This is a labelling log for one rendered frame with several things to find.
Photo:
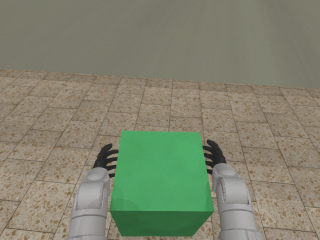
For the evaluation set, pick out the robot right hand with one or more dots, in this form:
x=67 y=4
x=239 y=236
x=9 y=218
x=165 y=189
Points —
x=216 y=156

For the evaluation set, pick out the right robot forearm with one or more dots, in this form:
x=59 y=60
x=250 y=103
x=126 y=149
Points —
x=237 y=220

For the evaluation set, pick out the robot left hand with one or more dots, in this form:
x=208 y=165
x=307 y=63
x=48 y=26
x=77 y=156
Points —
x=102 y=159

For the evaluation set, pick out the left robot forearm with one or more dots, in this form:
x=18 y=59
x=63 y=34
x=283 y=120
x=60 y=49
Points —
x=90 y=207

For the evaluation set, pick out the carton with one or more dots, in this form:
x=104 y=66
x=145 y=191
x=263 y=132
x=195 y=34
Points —
x=161 y=186

